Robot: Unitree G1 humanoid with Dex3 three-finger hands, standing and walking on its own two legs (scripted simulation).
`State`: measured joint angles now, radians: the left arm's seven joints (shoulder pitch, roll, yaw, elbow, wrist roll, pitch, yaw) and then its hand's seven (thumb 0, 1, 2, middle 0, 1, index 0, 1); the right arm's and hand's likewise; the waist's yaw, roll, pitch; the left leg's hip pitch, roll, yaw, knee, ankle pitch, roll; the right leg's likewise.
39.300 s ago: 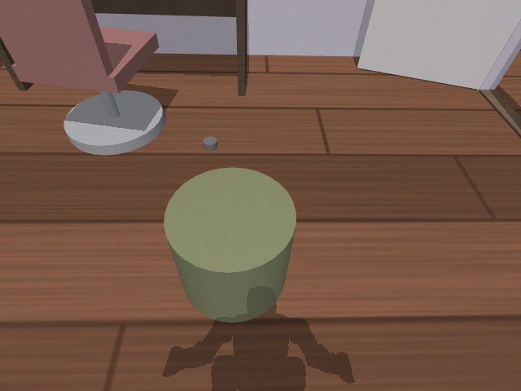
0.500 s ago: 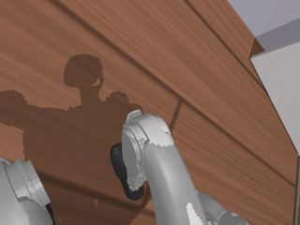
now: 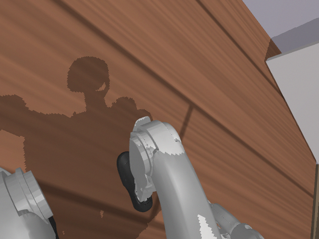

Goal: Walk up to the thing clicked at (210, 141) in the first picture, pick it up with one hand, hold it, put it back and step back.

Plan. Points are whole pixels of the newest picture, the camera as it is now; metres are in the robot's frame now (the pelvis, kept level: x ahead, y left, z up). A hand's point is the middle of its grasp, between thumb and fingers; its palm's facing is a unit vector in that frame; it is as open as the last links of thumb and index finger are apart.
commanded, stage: close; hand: left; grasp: from above
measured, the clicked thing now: out of the picture +0.46 +0.36 -0.28
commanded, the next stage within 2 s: settle in 0.80 s
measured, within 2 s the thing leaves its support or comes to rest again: leaves its support in 1.18 s
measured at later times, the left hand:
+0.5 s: hand out of the picture +0.44 +0.36 -0.26, palm faces -0.44 -0.18 -0.88, open 10.7 cm
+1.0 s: hand out of the picture +0.45 +0.36 -0.25, palm faces -0.43 -0.17 -0.89, open 10.4 cm
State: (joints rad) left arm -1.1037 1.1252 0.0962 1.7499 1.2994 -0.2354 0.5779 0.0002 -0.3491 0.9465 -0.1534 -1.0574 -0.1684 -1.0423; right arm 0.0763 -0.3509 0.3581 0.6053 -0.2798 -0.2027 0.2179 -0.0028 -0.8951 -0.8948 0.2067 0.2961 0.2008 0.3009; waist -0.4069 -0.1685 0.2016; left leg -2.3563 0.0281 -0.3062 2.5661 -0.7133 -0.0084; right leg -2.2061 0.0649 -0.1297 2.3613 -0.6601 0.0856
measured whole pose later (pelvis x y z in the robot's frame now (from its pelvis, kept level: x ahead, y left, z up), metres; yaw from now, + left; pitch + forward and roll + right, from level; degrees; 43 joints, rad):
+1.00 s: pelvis +0.00 +0.00 +0.00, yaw +0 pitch +27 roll -16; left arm -1.11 1.14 0.11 1.72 1.29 -0.24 0.55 0.01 -0.04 0.62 -0.47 -0.94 -0.53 -0.84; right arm 0.08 -0.35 0.37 0.60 -0.28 -0.19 0.22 0.00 -0.90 -0.89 0.21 0.30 0.20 0.30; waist -0.40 -0.17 0.20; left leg -2.36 0.03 -0.31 2.57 -0.72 -0.01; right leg -2.21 0.06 -0.13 2.36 -0.66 0.08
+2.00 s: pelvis +0.00 -0.01 +0.03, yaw +6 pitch +33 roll -12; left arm -1.00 0.88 0.10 1.29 1.22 -0.19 0.18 0.01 -0.05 0.55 -0.54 -0.88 -0.60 -0.78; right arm 0.18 -0.32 0.14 0.62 -0.13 0.00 0.15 0.00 -0.90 -0.89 0.21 0.30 0.20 0.30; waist -0.27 -0.01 0.01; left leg -2.36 0.01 -0.20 2.42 -0.65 -0.01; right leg -2.24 0.01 -0.06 2.30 -0.65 0.06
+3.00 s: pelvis +0.01 -0.01 +0.28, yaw +13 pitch +24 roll -3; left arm -0.38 0.53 -0.08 0.66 0.98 -0.03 0.02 0.01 -0.03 0.55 -0.51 -0.89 -0.58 -0.79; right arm 0.17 -0.24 -0.01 0.67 0.03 0.04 -0.03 0.00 -0.89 -0.89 0.21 0.30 0.20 0.30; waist -0.08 0.05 -0.16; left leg -1.43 0.06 -0.05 1.57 -0.56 -0.01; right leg -1.39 -0.02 -0.01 1.52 -0.55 0.05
